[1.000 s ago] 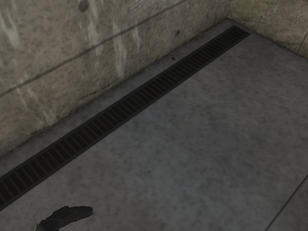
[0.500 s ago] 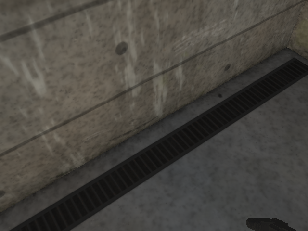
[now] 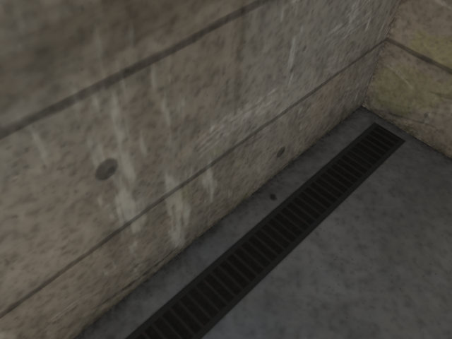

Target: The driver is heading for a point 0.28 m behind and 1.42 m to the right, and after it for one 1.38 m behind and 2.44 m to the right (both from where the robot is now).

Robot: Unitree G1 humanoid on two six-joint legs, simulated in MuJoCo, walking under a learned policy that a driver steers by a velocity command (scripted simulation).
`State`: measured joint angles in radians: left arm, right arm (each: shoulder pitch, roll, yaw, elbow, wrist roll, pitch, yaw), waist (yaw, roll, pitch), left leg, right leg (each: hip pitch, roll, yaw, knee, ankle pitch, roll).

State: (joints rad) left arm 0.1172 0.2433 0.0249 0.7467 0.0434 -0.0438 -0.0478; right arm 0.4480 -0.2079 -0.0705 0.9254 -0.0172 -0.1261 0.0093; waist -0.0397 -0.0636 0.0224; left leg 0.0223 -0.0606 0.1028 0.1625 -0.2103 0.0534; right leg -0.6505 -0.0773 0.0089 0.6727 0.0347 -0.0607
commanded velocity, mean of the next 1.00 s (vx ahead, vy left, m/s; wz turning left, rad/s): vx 0.14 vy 0.00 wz -0.52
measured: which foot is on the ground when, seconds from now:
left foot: down 0.00-0.12, up 0.14-0.60, down 0.62-1.00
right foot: up 0.00-0.10, down 0.12-0.62, up 0.64-0.98, down 1.00-1.00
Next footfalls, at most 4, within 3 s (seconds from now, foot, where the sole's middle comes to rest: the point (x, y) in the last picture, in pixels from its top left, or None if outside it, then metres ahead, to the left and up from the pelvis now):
0.12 right None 0.23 -0.11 -0.78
0.62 left None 0.30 0.07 -0.78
1.00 right None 0.18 -0.17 -0.78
1.48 left None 0.31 -0.03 -0.78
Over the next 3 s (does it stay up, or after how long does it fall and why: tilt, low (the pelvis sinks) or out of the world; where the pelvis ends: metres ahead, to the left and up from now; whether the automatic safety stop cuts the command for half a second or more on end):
stays up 0.19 -0.69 -0.03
